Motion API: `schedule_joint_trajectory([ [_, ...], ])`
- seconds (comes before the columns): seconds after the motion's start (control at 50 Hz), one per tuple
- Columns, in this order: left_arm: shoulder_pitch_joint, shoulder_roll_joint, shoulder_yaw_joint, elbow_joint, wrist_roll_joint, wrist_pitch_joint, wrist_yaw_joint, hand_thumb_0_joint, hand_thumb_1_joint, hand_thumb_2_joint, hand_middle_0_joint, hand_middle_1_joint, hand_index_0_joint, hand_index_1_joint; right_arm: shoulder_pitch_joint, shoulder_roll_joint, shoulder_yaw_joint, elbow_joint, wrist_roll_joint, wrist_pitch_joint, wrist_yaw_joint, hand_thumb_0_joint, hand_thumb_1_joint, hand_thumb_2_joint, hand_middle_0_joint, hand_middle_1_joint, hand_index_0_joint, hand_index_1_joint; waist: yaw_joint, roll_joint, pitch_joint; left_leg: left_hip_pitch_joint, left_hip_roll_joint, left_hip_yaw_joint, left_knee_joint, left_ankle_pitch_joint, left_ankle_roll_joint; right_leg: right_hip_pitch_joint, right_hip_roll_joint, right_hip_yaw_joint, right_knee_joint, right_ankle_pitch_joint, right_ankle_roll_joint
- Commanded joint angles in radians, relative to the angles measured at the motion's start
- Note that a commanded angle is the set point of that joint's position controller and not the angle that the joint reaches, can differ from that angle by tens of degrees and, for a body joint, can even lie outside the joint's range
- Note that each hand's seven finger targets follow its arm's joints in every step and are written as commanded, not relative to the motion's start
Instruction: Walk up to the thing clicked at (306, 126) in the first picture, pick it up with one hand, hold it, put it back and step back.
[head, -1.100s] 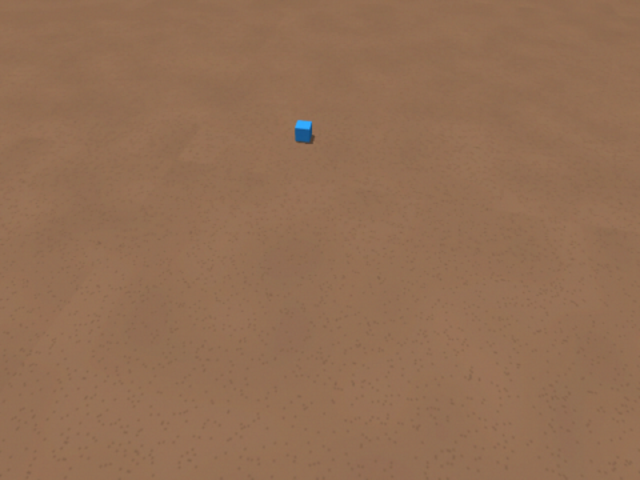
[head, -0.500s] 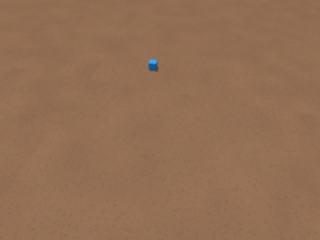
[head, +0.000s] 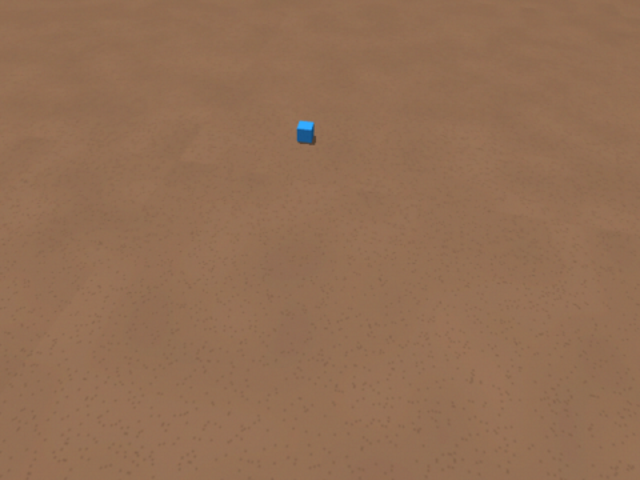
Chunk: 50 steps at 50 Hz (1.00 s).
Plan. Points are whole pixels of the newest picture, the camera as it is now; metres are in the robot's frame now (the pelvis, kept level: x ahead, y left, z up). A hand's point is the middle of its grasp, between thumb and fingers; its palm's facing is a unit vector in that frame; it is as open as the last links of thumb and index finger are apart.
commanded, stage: stand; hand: left
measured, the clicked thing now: (305, 131) +1.93 +0.04 -0.74
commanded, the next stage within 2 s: walk up in 0.02 s
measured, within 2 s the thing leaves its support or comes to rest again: neither
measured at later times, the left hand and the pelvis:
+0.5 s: hand (155, 467) +0.18 +0.23 -0.13, palm faces -0.02 -0.91 -0.41, open 7.4 cm; pelvis +0.12 -0.06 -0.01, yaw -4 degrees
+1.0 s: hand (202, 282) +0.50 +0.22 -0.15, palm faces -0.14 -0.93 -0.33, open 7.4 cm; pelvis +0.40 -0.04 -0.01, yaw -6 degrees
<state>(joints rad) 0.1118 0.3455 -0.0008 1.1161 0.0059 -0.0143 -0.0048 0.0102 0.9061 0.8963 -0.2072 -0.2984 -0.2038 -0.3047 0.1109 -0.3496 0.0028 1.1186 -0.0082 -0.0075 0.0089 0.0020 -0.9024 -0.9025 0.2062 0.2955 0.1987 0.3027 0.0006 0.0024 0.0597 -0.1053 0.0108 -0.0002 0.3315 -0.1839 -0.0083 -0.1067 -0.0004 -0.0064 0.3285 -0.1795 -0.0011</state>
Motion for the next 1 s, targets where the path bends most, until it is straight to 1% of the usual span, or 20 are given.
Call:
schedule_joint_trajectory([
  [0.0, 0.024, 0.333, 0.117, -0.136, 0.029, -0.035, -0.025, 0.0, 0.9, 0.9, -0.2, -0.3, -0.2, -0.3, 0.034, -0.326, -0.115, -0.122, -0.026, -0.051, 0.008, 0.0, -0.9, -0.9, 0.2, 0.3, 0.2, 0.3, -0.001, -0.023, -0.221, 0.026, 0.101, -0.101, 0.055, -0.421, 0.102, -0.001, -0.09, 0.133, 0.036, -0.39, -0.065],
  [0.04, -0.026, 0.307, 0.121, -0.153, 0.039, -0.033, -0.048, 0.0, 0.9, 0.9, -0.2, -0.3, -0.2, -0.3, 0.02, -0.33, -0.129, -0.127, -0.039, -0.054, 0.029, 0.0, -0.9, -0.9, 0.2, 0.3, 0.2, 0.3, -0.01, 0.04, -0.056, -0.086, 0.116, -0.147, 0.036, -0.611, 0.114, -0.224, -0.102, 0.172, 0.096, -0.569, -0.079],
  [0.1, -0.116, 0.237, 0.115, -0.204, 0.035, -0.037, -0.063, 0.0, 0.9, 0.9, -0.2, -0.3, -0.2, -0.3, 0.071, -0.336, -0.155, -0.136, -0.035, -0.069, 0.031, 0.0, -0.9, -0.9, 0.2, 0.3, 0.2, 0.3, -0.051, 0.144, 0.069, 0.033, 0.3, -0.371, -0.155, -0.548, 0.208, -0.481, -0.018, 0.01, 0.383, -0.249, -0.034],
  [0.14, -0.118, 0.26, 0.111, -0.236, 0.032, -0.044, -0.068, 0.0, 0.9, 0.9, -0.2, -0.3, -0.2, -0.3, 0.093, -0.371, -0.174, -0.155, -0.036, -0.082, 0.031, 0.0, -0.9, -0.9, 0.2, 0.3, 0.2, 0.3, -0.063, 0.103, 0.051, 0.179, 0.42, -0.468, -0.227, -0.453, 0.279, -0.59, -0.091, 0.07, 0.423, -0.316, -0.018],
  [0.18, -0.099, 0.282, 0.115, -0.233, 0.03, -0.048, -0.085, 0.0, 0.9, 0.9, -0.2, -0.3, -0.2, -0.3, 0.071, -0.364, -0.174, -0.184, -0.036, -0.082, 0.036, 0.0, -0.9, -0.9, 0.2, 0.3, 0.2, 0.3, -0.05, 0.092, 0.013, 0.118, 0.376, -0.388, -0.237, -0.523, 0.253, -0.512, -0.112, 0.074, 0.413, -0.316, -0.007],
  [0.28, 0.222, 0.277, 0.14, -0.127, 0.026, -0.054, -0.08, 0.0, 0.9, 0.9, -0.2, -0.3, -0.2, -0.3, -0.102, -0.303, -0.154, -0.247, -0.035, -0.062, 0.054, 0.0, -0.9, -0.9, 0.2, 0.3, 0.2, 0.3, 0.124, 0.055, -0.093, -0.17, 0.148, 0.024, 0.097, -0.363, 0.131, 0.092, -0.019, -0.117, 0.103, -0.022, -0.001],
  [0.3, 0.345, 0.335, 0.166, -0.082, 0.031, -0.064, -0.063, 0.0, 0.9, 0.9, -0.2, -0.3, -0.2, -0.3, -0.074, -0.254, -0.134, -0.246, -0.033, -0.059, 0.055, 0.0, -0.9, -0.9, 0.2, 0.3, 0.2, 0.3, 0.173, -0.133, -0.161, -0.359, 0.072, 0.09, 0.376, -0.361, 0.096, 0.345, -0.002, -0.064, 0.101, -0.08, -0.011],
  [0.32, 0.416, 0.42, 0.192, -0.091, 0.043, -0.068, -0.046, 0.0, 0.9, 0.9, -0.2, -0.3, -0.2, -0.3, -0.082, -0.18, -0.106, -0.276, -0.027, -0.061, 0.057, 0.0, -0.9, -0.9, 0.2, 0.3, 0.2, 0.3, 0.217, -0.376, -0.125, -0.663, -0.042, 0.112, 0.68, -0.478, 0.059, 0.443, -0.184, 0.282, -0.035, -0.384, -0.07],
  [0.34, 0.285, 0.444, 0.184, -0.159, 0.042, -0.073, -0.041, 0.0, 0.9, 0.9, -0.2, -0.3, -0.2, -0.3, -0.056, -0.207, -0.108, -0.286, -0.014, -0.054, 0.051, 0.0, -0.9, -0.9, 0.2, 0.3, 0.2, 0.3, 0.14, -0.272, -0.082, -0.676, -0.037, -0.016, 0.762, -0.379, 0.024, 0.281, -0.395, 0.637, -0.245, -0.7, -0.156],
  [0.36, 0.182, 0.465, 0.178, -0.202, 0.028, -0.073, -0.046, 0.0, 0.9, 0.9, -0.2, -0.3, -0.2, -0.3, -0.056, -0.287, -0.127, -0.269, -0.022, -0.053, 0.049, 0.0, -0.9, -0.9, 0.2, 0.3, 0.2, 0.3, 0.109, -0.153, 0.017, -0.614, 0.04, -0.088, 0.761, -0.309, 0.021, 0.109, -0.443, 0.673, -0.279, -0.77, -0.216],
  [0.46, 0.095, 0.351, 0.135, -0.223, -0.003, -0.1, -0.039, 0.0, 0.9, 0.9, -0.2, -0.3, -0.2, -0.3, 0.07, -0.286, -0.123, -0.195, 0.001, -0.066, 0.073, 0.0, -0.9, -0.9, 0.2, 0.3, 0.2, 0.3, 0.01, -0.07, 0.081, -0.507, 0.102, -0.104, 0.657, -0.088, 0.033, -0.001, -0.271, 0.25, -0.215, -0.351, -0.173],
  [0.64, 0.161, 0.372, 0.129, -0.248, 0.003, -0.101, -0.048, 0.0, 0.9, 0.9, -0.2, -0.3, -0.2, -0.3, -0.118, -0.245, -0.126, -0.298, -0.014, -0.063, 0.105, 0.0, -0.9, -0.9, 0.2, 0.3, 0.2, 0.3, 0.07, -0.085, 0.066, -0.318, 0.097, 0.059, 0.261, 0.108, 0.01, -0.053, -0.22, 0.031, -0.162, -0.068, -0.174],
  [0.68, 0.152, 0.381, 0.126, -0.251, -0.002, -0.094, -0.045, 0.0, 0.9, 0.9, -0.2, -0.3, -0.2, -0.3, -0.055, -0.242, -0.13, -0.285, -0.016, -0.066, 0.095, 0.0, -0.9, -0.9, 0.2, 0.3, 0.2, 0.3, 0.037, -0.084, 0.017, -0.224, 0.07, 0.093, 0.229, 0.092, 0.027, -0.026, -0.233, 0.015, -0.071, 0.096, -0.174],
  [0.72, 0.169, 0.345, 0.112, -0.261, -0.005, -0.085, -0.038, 0.0, 0.9, 0.9, -0.2, -0.3, -0.2, -0.3, 0.141, -0.288, -0.157, -0.232, -0.03, -0.074, 0.076, 0.0, -0.9, -0.9, 0.2, 0.3, 0.2, 0.3, -0.061, 0.035, -0.1, 0.06, 0.012, 0.125, 0.181, 0.007, 0.064, -0.087, -0.163, -0.061, 0.277, 0.301, -0.14],
  [0.74, 0.225, 0.287, 0.093, -0.268, -0.007, -0.079, -0.031, 0.0, 0.9, 0.9, -0.2, -0.3, -0.2, -0.3, 0.325, -0.35, -0.185, -0.194, -0.048, -0.08, 0.062, 0.0, -0.9, -0.9, 0.2, 0.3, 0.2, 0.3, -0.135, 0.18, -0.217, 0.311, 0.072, 0.022, 0.164, -0.113, 0.123, -0.247, -0.105, -0.094, 0.584, 0.216, -0.094],
  [0.76, 0.268, 0.195, 0.067, -0.284, -0.016, -0.079, -0.029, 0.0, 0.9, 0.9, -0.2, -0.3, -0.2, -0.3, 0.405, -0.413, -0.207, -0.203, -0.057, -0.084, 0.046, 0.0, -0.9, -0.9, 0.2, 0.3, 0.2, 0.3, -0.14, 0.394, -0.291, 0.497, 0.318, -0.38, 0.118, -0.233, 0.173, -0.5, 0.039, -0.038, 0.828, -0.347, -0.049],
  [0.78, 0.267, 0.301, 0.09, -0.283, -0.024, -0.08, -0.016, 0.0, 0.9, 0.9, -0.2, -0.3, -0.2, -0.3, 0.365, -0.452, -0.212, -0.231, -0.015, -0.088, 0.042, 0.0, -0.9, -0.9, 0.2, 0.3, 0.2, 0.3, -0.134, 0.275, -0.318, 0.501, 0.436, -0.719, -0.052, -0.331, 0.286, -0.6, 0.078, 0.074, 0.92, -0.372, -0.066],
  [0.8, 0.2, 0.345, 0.088, -0.278, -0.014, -0.084, -0.011, 0.0, 0.9, 0.9, -0.2, -0.3, -0.2, -0.3, 0.302, -0.444, -0.219, -0.241, 0.005, -0.085, 0.039, 0.0, -0.9, -0.9, 0.2, 0.3, 0.2, 0.3, -0.127, 0.199, -0.244, 0.382, 0.45, -0.672, -0.084, -0.344, 0.297, -0.613, -0.005, 0.138, 0.951, -0.312, -0.076],
  [0.86, 0.207, 0.301, 0.09, -0.248, -0.032, -0.089, -0.032, 0.0, 0.9, 0.9, -0.2, -0.3, -0.2, -0.3, 0.157, -0.321, -0.155, -0.291, 0.012, -0.093, 0.029, 0.0, -0.9, -0.9, 0.2, 0.3, 0.2, 0.3, -0.035, 0.102, -0.08, 0.064, 0.295, -0.2, -0.059, 0.02, 0.189, -0.473, -0.079, 0.14, 0.833, -0.136, -0.054],
  [0.98, 0.136, 0.261, 0.091, -0.279, -0.008, -0.065, -0.079, 0.0, 0.9, 0.9, -0.2, -0.3, -0.2, -0.3, 0.113, -0.315, -0.141, -0.328, 0.007, -0.12, 0.037, 0.0, -0.9, -0.9, 0.2, 0.3, 0.2, 0.3, -0.001, 0.084, 0.052, -0.086, 0.299, -0.035, -0.159, -0.029, 0.247, -0.468, -0.145, 0.045, 0.522, -0.067, 0.011],
])
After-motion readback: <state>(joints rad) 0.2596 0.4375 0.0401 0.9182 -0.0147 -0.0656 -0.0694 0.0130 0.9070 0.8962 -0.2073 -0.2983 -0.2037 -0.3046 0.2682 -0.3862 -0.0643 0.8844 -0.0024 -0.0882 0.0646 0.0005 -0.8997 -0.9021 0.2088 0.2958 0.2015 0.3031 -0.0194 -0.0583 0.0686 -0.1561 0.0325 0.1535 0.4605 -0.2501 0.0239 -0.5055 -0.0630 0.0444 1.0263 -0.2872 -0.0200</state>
